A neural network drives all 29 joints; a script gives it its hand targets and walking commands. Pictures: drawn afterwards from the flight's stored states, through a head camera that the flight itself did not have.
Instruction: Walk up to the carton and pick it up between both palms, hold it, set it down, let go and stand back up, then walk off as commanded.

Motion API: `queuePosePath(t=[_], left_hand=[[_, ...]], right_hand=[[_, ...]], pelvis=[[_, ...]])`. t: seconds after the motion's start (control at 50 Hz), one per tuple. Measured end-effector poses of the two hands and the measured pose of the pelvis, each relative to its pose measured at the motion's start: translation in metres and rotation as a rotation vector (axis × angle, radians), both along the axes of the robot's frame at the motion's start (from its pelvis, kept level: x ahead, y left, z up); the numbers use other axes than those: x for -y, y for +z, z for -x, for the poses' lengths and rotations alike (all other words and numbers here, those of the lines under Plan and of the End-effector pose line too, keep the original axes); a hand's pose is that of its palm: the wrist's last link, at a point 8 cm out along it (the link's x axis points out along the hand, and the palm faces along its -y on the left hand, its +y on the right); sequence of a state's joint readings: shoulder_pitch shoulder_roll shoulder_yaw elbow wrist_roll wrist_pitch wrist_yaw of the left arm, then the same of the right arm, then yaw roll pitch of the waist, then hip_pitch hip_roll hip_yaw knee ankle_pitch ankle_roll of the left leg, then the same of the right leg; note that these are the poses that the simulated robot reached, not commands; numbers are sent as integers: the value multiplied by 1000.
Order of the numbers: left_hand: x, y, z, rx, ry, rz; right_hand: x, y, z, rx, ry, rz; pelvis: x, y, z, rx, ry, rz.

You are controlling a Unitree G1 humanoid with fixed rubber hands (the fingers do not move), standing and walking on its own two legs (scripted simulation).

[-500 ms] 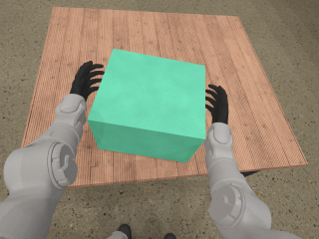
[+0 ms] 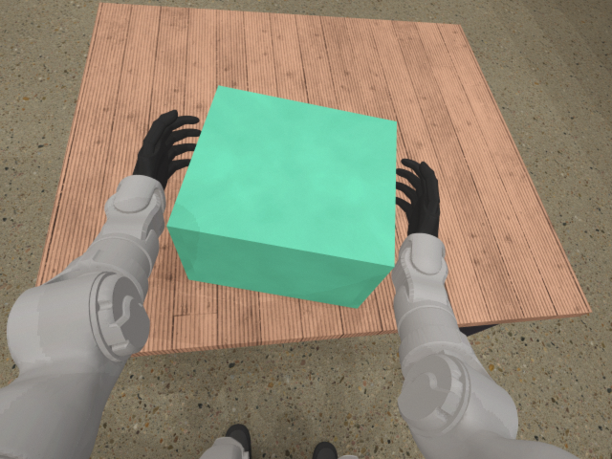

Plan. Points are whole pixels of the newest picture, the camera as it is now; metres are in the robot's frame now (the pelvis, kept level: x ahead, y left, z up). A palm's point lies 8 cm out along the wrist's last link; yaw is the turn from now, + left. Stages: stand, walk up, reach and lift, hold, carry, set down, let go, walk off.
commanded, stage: set down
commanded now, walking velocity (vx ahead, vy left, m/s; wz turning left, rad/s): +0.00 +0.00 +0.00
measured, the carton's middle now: (290, 201) +0.47 +0.02 -0.03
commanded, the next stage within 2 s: none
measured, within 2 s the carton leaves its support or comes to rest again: neither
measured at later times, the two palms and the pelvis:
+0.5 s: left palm (155, 172) +0.47 +0.20 +0.02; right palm (418, 224) +0.42 -0.15 +0.02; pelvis +0.00 +0.00 -0.01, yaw +0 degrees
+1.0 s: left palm (132, 179) +0.48 +0.24 -0.01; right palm (438, 232) +0.43 -0.20 -0.02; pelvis +0.00 +0.00 -0.05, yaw -1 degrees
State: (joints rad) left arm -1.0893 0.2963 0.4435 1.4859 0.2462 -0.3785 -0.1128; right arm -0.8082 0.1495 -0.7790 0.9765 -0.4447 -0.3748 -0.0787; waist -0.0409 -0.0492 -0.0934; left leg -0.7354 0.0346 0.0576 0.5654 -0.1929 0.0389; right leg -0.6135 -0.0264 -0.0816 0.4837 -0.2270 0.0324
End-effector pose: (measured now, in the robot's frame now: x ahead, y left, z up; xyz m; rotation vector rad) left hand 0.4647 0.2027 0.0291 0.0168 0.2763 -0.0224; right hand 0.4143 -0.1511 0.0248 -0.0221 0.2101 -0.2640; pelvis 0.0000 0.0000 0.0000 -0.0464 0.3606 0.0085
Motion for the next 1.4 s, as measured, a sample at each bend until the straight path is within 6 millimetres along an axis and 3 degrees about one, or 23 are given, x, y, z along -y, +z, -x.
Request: queuePosePath(t=[0.5, 0.74, 0.84, 1.0, 1.1, 1.26, 1.4], left_hand=[[-1, -6, -3, -2, -17, -45], [-9, -28, -11, -59, 54, -54], [-21, -30, -12, -42, 83, -55], [-40, -38, -11, -15, 100, -63], [-42, -52, 3, -50, 71, -74], [-38, -57, 26, -38, 31, -53], [-44, -34, 34, -16, 49, -49]], right_hand=[[0, -9, -4, -47, 1, 8], [6, -28, -17, -129, 27, -14], [18, -32, -18, -122, -6, -21], [46, -41, -12, -101, -30, 5], [54, -50, 2, -110, -15, 12], [39, -51, 25, -81, 37, -15], [28, -34, 34, -71, 28, -31]], pelvis=[[-2, -6, 1, -21, -5, 3], [-6, -26, -5, -134, -21, 24], [-3, -35, -4, -147, -16, 29], [3, -46, 3, -174, -11, 25], [5, -46, 10, -155, -7, 21], [6, -42, 14, -127, -15, 5], [2, -38, 16, -65, -12, 6]])
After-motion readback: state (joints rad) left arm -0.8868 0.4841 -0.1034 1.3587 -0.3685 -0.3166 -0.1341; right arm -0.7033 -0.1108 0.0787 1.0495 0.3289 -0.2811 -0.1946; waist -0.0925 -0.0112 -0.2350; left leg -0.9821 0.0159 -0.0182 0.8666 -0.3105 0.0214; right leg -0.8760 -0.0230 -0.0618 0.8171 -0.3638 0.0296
